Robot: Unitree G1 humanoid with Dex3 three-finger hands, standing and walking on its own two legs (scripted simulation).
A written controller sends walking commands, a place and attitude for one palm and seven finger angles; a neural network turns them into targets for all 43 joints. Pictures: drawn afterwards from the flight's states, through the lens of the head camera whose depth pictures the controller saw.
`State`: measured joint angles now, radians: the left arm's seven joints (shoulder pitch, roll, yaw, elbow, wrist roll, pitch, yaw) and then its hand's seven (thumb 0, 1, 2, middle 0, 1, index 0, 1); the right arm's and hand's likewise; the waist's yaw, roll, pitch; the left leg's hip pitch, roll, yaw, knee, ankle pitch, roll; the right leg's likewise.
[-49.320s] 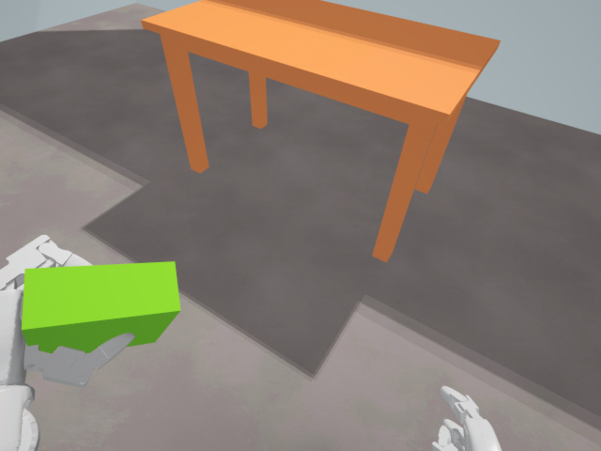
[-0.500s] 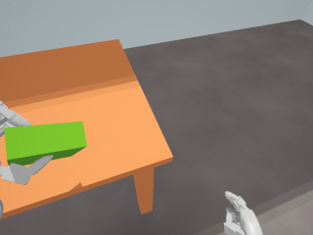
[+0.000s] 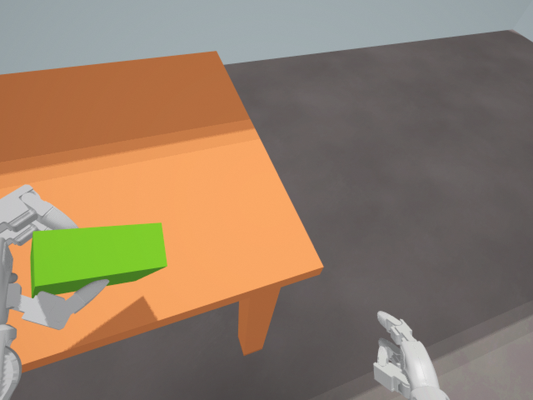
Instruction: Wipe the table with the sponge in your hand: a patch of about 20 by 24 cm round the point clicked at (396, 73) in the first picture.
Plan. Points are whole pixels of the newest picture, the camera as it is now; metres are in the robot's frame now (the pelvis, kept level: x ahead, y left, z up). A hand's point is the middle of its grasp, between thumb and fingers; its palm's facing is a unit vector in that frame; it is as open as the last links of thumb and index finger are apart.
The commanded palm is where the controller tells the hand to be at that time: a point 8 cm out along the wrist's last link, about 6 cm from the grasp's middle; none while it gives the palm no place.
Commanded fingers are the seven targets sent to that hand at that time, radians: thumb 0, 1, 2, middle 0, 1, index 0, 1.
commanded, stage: come to a stop and stand still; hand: left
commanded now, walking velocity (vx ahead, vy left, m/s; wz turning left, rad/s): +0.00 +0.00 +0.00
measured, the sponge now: (113, 259) +0.25 +0.22 +0.10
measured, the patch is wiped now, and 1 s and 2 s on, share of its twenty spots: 0.95 0.95 0.95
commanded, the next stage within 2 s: look again from close up in 0.14 s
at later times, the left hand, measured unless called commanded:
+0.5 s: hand (57, 267) +0.21 +0.25 +0.15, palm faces +0.37 -0.85 -0.37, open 9.2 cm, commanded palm +0.15 +0.28 +0.18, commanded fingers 0.00 0.10 1.30 -1.20 -1.60 -1.20 -1.60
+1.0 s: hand (51, 289) +0.19 +0.24 +0.15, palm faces +0.39 -0.84 -0.37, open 9.2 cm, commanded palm +0.14 +0.26 +0.18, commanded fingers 0.00 0.10 1.30 -1.20 -1.60 -1.20 -1.60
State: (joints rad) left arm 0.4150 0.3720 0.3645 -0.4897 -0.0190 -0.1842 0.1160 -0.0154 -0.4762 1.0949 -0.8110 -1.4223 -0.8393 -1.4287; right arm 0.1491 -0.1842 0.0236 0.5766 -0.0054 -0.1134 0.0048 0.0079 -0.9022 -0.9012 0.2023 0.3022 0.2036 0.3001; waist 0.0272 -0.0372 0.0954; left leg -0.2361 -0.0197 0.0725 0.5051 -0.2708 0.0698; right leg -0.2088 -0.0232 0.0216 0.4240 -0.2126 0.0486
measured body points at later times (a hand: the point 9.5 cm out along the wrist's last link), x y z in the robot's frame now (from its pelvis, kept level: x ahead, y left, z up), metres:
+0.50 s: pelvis -0.01 +0.00 +0.00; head +0.02 +0.03 +0.45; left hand +0.19 +0.29 +0.17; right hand +0.18 -0.23 -0.07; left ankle +0.00 +0.07 -0.74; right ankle +0.01 -0.16 -0.74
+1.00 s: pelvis -0.02 -0.02 +0.00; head -0.01 +0.00 +0.45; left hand +0.16 +0.28 +0.17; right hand +0.15 -0.24 -0.07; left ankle +0.00 +0.07 -0.74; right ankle +0.01 -0.16 -0.74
